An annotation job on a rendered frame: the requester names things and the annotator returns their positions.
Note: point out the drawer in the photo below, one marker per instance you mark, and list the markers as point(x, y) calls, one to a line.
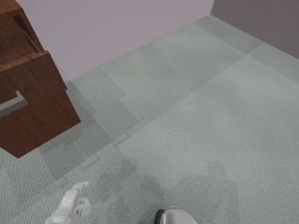
point(27, 69)

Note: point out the robot right foot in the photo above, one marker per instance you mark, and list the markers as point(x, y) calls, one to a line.
point(158, 216)

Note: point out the right robot thigh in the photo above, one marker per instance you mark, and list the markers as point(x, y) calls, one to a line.
point(177, 216)

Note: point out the robot left forearm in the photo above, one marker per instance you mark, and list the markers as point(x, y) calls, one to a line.
point(62, 215)

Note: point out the robot left hand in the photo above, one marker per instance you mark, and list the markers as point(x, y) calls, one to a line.
point(80, 207)

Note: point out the handle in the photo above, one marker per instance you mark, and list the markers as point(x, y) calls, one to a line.
point(12, 105)

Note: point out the cabinet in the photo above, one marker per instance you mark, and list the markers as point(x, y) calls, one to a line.
point(40, 123)

